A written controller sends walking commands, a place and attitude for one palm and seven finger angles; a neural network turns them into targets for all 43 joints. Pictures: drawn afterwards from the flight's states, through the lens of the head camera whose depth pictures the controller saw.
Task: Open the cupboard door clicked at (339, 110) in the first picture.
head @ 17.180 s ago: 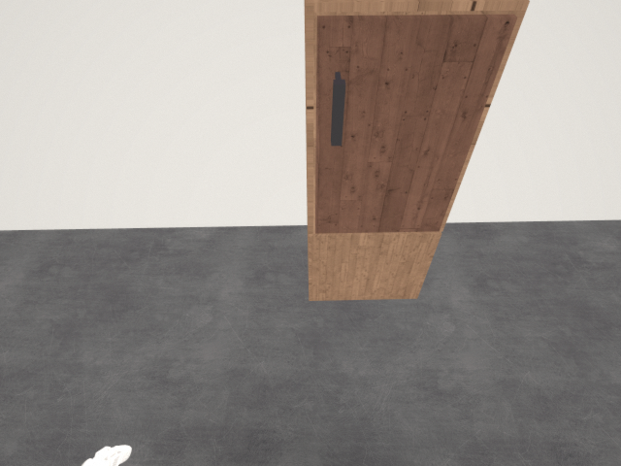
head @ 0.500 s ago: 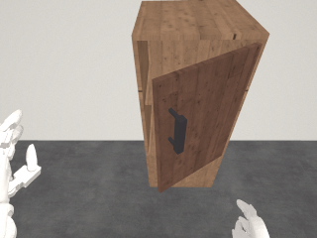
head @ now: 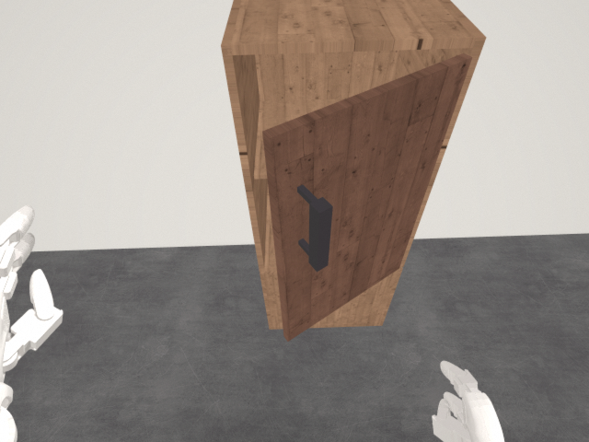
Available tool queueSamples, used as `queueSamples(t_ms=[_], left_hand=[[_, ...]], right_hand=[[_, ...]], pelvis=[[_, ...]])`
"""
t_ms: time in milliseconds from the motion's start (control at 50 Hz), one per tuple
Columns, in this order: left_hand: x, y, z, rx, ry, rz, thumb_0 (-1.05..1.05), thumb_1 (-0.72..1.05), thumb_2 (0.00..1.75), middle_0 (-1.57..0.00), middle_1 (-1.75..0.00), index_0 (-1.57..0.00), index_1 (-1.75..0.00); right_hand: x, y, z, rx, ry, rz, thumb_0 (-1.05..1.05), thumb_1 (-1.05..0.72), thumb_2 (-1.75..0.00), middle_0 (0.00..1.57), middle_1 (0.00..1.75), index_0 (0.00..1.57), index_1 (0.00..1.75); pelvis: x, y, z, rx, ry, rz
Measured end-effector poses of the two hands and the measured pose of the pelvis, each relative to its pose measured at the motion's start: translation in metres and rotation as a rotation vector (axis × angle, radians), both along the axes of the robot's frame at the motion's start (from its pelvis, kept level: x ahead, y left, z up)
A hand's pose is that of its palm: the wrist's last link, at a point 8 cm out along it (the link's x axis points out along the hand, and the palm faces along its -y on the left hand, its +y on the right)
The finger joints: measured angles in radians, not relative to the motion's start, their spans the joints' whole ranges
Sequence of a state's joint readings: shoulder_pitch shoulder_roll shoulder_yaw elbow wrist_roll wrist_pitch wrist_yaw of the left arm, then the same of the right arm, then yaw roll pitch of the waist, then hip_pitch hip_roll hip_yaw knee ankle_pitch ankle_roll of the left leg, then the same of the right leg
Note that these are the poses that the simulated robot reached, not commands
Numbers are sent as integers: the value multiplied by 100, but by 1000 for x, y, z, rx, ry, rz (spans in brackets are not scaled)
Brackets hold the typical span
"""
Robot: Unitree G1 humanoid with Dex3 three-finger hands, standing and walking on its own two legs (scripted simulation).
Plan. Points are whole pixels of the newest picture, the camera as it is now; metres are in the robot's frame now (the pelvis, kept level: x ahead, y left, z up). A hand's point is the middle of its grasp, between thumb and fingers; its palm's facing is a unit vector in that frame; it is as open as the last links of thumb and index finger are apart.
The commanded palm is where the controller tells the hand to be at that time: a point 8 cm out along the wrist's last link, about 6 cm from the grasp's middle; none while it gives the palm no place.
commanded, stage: step back with the hand held close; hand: left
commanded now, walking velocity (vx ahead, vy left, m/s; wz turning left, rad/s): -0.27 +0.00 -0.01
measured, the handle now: (311, 228) +0.41 +0.02 +0.06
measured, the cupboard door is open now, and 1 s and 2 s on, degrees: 32 32 32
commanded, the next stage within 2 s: stop stepping back and stand still in 0.98 s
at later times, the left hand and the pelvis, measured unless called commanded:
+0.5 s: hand out of the picture +0.12 +0.29 +0.14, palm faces +0.42 -0.75 -0.51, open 7.4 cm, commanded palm +0.06 +0.32 +0.17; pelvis -0.08 +0.02 -0.02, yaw +0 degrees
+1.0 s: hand out of the picture +0.02 +0.28 +0.17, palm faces +0.50 -0.68 -0.53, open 7.4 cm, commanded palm -0.06 +0.32 +0.17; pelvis -0.16 +0.00 -0.04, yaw +6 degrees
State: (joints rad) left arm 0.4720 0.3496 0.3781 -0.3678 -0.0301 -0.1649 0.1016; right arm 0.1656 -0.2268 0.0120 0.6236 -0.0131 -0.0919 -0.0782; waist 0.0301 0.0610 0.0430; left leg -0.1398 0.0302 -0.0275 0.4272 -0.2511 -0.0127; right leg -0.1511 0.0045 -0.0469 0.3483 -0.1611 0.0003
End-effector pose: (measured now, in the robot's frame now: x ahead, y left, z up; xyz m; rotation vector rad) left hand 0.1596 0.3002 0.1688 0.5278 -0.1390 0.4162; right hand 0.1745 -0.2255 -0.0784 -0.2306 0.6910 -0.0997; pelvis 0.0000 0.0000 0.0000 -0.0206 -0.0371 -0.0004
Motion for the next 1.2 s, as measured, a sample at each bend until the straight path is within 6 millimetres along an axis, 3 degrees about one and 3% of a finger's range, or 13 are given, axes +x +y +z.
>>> queueSamples(t_ms=[100,180,320,420,540,700,900,1020,1100,1200], left_hand=[[-5,-3,-10,12,81,-52,2,89,90,-21,-30,-21,-30],[-16,0,-7,45,84,-84,2,88,90,-22,-30,-22,-30],[-40,20,5,101,4,-70,2,88,90,-22,-30,-22,-30],[-64,26,1,105,-31,-47,1,88,90,-21,-30,-22,-30],[-91,21,-6,96,-81,-34,2,88,90,-21,-30,-22,-30],[-125,16,7,138,-174,-23,1,88,90,-22,-30,-22,-30],[-149,19,11,179,-177,-59,1,88,90,-21,-30,-22,-30],[-196,10,12,221,-188,-17,1,88,90,-21,-30,-22,-30],[-217,2,1,127,-99,24,1,88,90,-21,-30,-22,-30],[-226,4,4,72,-67,26,1,88,90,-22,-30,-22,-30]], right_hand=[[-12,-7,-2,-29,33,-38,1,-90,-90,20,30,21,30],[-25,-7,-2,-46,51,-66,1,-90,-90,20,30,21,30],[-46,7,1,-51,34,-68,1,-90,-90,20,30,20,30],[-62,18,0,-40,-2,-39,1,-90,-90,20,30,21,30],[-84,21,-5,-46,-14,0,1,-90,-90,20,30,21,30],[-113,12,-12,-69,9,25,1,-90,-90,20,30,21,30],[-154,8,-19,-72,15,-11,1,-90,-90,20,30,21,30],[-166,12,-31,-8,-6,25,1,-90,-90,20,30,21,30],[-176,15,-29,11,36,68,1,-90,-90,20,30,21,30],[-190,18,0,-17,41,85,1,-90,-90,20,30,21,30]], pelvis=[[-10,7,-1,4,34,-6],[-20,13,-3,7,40,-8],[-44,22,-8,13,31,-8],[-64,24,-14,14,18,-5],[-84,20,-21,6,5,24],[-108,14,-26,6,7,63],[-149,17,-29,-23,14,91],[-167,0,-40,5,53,91],[-188,-3,-26,16,51,77],[-200,-4,-4,66,94,67]])
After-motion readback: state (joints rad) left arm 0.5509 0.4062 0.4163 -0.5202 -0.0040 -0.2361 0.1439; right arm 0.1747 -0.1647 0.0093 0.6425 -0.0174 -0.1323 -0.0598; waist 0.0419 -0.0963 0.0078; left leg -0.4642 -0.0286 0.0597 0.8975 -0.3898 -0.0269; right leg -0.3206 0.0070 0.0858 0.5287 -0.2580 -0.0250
